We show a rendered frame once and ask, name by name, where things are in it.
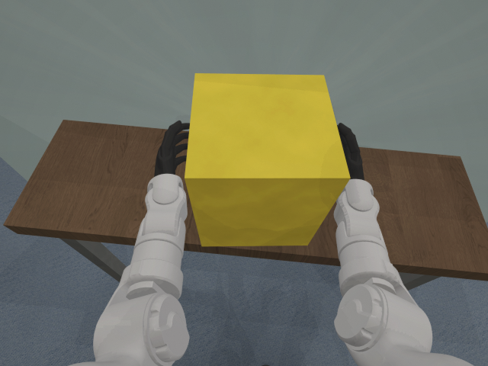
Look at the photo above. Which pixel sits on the robot right hand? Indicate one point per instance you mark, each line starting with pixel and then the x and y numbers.
pixel 351 151

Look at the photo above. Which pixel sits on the carton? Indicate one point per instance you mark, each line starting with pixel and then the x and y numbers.
pixel 265 162

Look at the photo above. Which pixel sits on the robot right forearm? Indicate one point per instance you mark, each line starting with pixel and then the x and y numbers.
pixel 361 248

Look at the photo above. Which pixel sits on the right robot upper arm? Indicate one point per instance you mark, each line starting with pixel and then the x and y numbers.
pixel 381 329

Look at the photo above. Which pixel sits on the robot left hand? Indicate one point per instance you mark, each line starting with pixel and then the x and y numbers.
pixel 166 161

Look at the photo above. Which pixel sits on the robot left forearm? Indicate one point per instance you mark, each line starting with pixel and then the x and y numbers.
pixel 156 262

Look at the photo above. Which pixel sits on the table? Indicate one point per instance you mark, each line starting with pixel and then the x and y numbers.
pixel 90 186

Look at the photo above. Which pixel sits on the left robot upper arm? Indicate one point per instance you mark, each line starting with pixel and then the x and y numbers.
pixel 145 331

